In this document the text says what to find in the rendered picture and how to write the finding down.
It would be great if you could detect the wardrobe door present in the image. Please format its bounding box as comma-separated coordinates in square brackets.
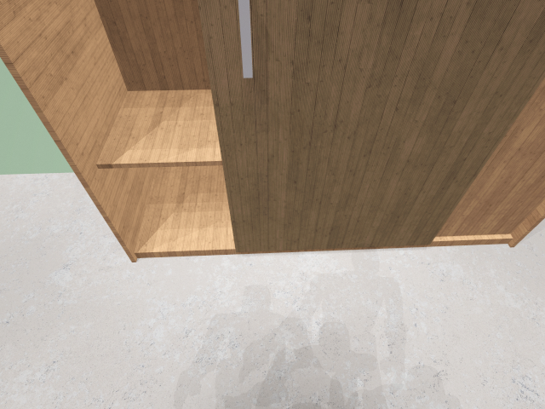
[198, 0, 545, 252]
[436, 78, 545, 237]

